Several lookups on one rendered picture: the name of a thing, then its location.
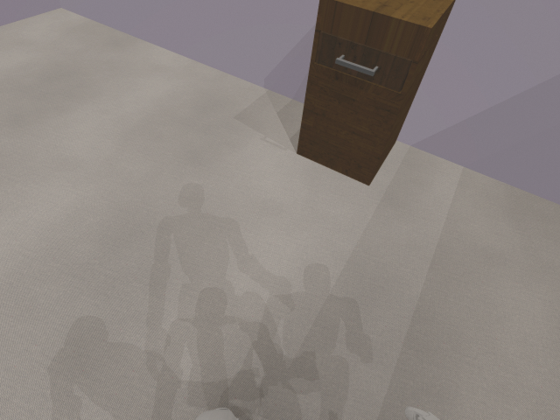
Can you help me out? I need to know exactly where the handle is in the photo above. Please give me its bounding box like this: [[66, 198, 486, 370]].
[[335, 54, 378, 76]]

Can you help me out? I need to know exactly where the drawer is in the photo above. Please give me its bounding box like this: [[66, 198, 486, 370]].
[[316, 31, 413, 92]]

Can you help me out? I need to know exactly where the cabinet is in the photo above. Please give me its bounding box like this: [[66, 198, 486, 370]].
[[297, 0, 456, 186]]

